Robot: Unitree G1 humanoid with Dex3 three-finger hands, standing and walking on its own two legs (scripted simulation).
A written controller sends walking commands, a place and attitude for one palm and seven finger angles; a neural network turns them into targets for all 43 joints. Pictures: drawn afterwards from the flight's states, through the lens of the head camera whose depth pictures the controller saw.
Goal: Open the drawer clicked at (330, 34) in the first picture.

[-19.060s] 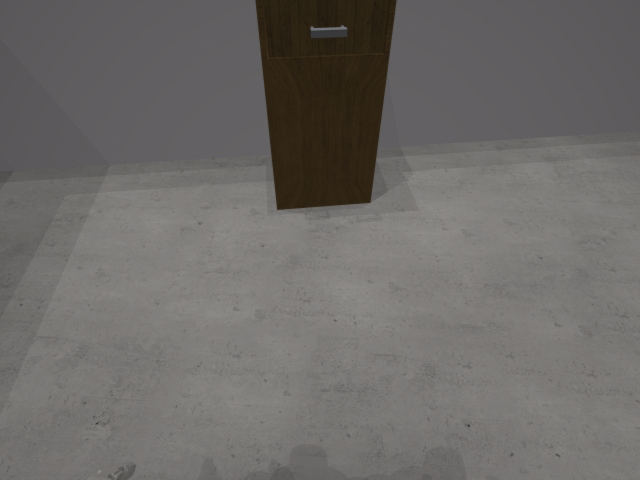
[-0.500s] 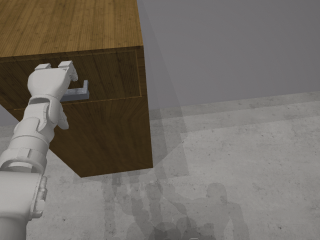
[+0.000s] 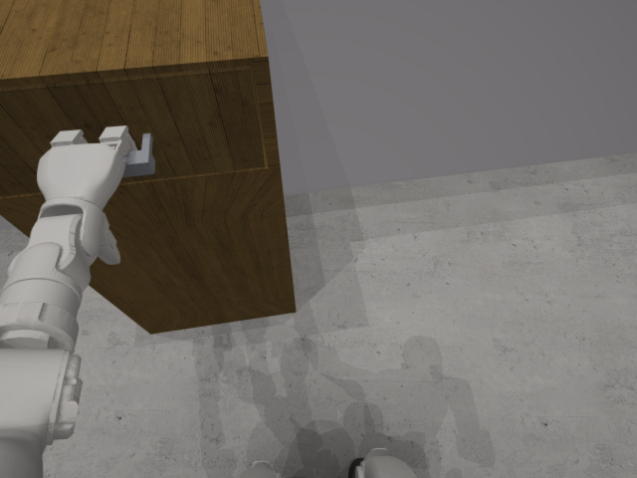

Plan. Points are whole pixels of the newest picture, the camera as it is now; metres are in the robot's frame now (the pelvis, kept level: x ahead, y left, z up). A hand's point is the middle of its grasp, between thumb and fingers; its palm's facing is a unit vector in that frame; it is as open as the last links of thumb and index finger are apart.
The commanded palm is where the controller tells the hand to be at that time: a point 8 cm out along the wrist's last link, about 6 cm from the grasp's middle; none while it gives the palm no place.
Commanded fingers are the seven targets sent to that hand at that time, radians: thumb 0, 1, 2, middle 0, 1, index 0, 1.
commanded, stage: lower the fingers behind the handle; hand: left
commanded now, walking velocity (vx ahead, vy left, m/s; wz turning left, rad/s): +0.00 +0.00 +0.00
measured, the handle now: (107, 155) +0.52 +0.28 +0.06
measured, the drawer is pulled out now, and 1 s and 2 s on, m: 0.00 0.00 0.06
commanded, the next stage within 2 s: close the thumb around the handle in 0.40 s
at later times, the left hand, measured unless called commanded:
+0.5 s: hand (104, 196) +0.47 +0.28 +0.04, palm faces -0.06 -0.01 -1.00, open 13.8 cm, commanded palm +0.45 +0.28 +0.10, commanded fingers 0.00 -0.44 0.32 -0.30 -1.21 -0.30 -1.21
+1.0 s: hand (104, 195) +0.47 +0.28 +0.04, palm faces -0.05 -0.02 -1.00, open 7.5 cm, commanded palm +0.45 +0.29 +0.10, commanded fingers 0.00 0.90 0.90 -0.40 -1.35 -0.40 -1.35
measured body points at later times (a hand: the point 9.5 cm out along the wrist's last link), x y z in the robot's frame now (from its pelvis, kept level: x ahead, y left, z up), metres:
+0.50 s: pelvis +0.01 +0.00 +0.00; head +0.10 +0.00 +0.44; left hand +0.46 +0.28 +0.10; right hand +0.04 -0.27 -0.13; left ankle -0.02 +0.10 -0.70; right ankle +0.02 -0.12 -0.70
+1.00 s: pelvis +0.02 +0.01 +0.01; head +0.10 +0.00 +0.45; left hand +0.46 +0.28 +0.10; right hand +0.05 -0.27 -0.12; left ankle -0.02 +0.10 -0.70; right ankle +0.02 -0.12 -0.70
